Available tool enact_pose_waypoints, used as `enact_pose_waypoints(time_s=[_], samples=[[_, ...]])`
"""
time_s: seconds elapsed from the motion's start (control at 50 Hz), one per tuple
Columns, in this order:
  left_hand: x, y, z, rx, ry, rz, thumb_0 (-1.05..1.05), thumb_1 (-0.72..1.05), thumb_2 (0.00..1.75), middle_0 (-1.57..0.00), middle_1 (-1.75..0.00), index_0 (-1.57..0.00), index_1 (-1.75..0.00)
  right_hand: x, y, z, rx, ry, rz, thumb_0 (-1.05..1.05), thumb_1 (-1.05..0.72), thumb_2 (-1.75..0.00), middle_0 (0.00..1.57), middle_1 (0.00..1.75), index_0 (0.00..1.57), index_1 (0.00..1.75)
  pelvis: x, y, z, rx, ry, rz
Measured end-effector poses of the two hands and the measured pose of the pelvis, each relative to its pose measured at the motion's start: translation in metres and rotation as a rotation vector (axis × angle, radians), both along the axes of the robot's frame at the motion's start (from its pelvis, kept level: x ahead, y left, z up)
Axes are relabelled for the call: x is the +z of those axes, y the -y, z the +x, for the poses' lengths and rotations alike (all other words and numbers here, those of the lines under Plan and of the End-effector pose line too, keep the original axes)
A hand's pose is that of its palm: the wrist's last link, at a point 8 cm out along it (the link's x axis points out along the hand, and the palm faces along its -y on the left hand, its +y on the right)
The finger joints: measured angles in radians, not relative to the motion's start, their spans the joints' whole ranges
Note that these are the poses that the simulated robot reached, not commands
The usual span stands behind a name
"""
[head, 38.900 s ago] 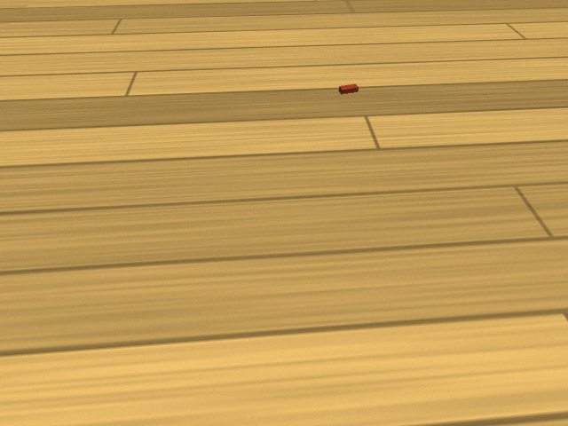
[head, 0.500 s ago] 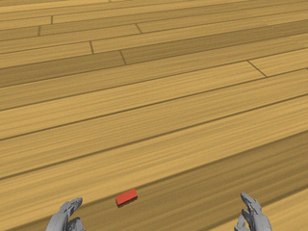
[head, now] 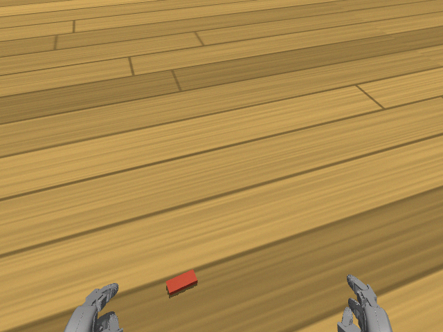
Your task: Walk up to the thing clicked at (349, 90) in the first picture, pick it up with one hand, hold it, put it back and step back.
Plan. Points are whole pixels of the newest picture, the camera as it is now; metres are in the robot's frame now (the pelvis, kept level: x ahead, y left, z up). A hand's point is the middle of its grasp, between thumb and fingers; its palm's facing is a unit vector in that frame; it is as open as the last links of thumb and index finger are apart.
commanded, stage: stand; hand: left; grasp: from above
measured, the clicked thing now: (181, 282) +0.46 +0.17 -0.70
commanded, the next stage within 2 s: none
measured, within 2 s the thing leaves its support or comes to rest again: neither
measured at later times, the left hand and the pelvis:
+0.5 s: hand out of the picture +0.06 +0.24 -0.11, palm faces +0.03 -0.95 -0.32, open 7.3 cm; pelvis +0.00 +0.01 +0.05, yaw +0 degrees
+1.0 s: hand out of the picture +0.03 +0.25 -0.09, palm faces +0.03 -0.94 -0.34, open 7.3 cm; pelvis -0.01 +0.00 +0.07, yaw +0 degrees
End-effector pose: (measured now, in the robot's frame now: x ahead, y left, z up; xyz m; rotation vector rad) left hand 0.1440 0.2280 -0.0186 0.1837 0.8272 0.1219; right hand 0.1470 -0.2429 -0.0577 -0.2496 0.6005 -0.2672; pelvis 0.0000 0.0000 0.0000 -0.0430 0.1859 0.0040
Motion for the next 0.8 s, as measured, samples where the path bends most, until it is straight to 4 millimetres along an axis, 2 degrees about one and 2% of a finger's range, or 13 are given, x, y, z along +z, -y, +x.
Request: enact_pose_waypoints(time_s=[0.06,0.16,0.32,0.44,0.54,0.64,0.8], samples=[[-0.002,-0.001,0.002,-0.017,0.016,0.025,0.01,0.91,0.9,-0.21,-0.3,-0.21,-0.3,-0.002,0.0,0.0,0.025,-0.026,-0.014,0.01,-0.91,-0.9,0.2,0.3,0.2,0.3,0.001,0.0,-0.001,0.0,0.02,0.003],[-0.028,-0.022,0.002,-0.036,-0.009,0.105,0.01,0.91,0.9,-0.21,-0.3,-0.21,-0.3,-0.018,0.008,-0.012,0.15,-0.308,-0.032,0.01,-0.91,-0.9,0.21,0.3,0.2,0.3,0.016,-0.001,-0.007,-0.004,0.111,0.035],[-0.048,-0.051,-0.042,0.04,-0.21,0.121,0.01,0.91,0.9,-0.21,-0.3,-0.21,-0.3,-0.013,0.025,-0.044,0.065,-0.466,0.001,0.01,-0.91,-0.9,0.21,0.3,0.2,0.3,0.036,-0.005,-0.004,-0.007,0.165,0.041],[-0.051,-0.056,-0.079,0.088,-0.34,0.11,0.01,0.91,0.9,-0.21,-0.3,-0.21,-0.3,-0.01,0.026,-0.062,0.021,-0.548,0.019,0.01,-0.91,-0.9,0.2,0.3,0.2,0.3,0.049,-0.007,0.002,0.0,0.197,0.04],[-0.05,-0.055,-0.1,0.115,-0.408,0.098,0.01,0.91,0.9,-0.21,-0.3,-0.21,-0.3,-0.009,0.023,-0.073,0.0,-0.589,0.036,0.01,-0.91,-0.9,0.2,0.3,0.2,0.3,0.057,-0.008,0.001,0.003,0.223,0.041],[-0.047,-0.055,-0.11,0.124,-0.438,0.094,0.0,0.91,0.9,-0.21,-0.3,-0.21,-0.3,-0.008,0.02,-0.081,-0.009,-0.61,0.049,0.01,-0.91,-0.9,0.2,0.3,0.2,0.3,0.062,-0.009,-0.002,0.003,0.243,0.042],[-0.041,-0.059,-0.116,0.129,-0.439,0.104,0.0,0.91,0.9,-0.21,-0.3,-0.21,-0.3,-0.006,0.023,-0.088,-0.013,-0.615,0.058,0.01,-0.91,-0.9,0.2,0.3,0.2,0.3,0.066,-0.008,-0.009,0.004,0.259,0.045]])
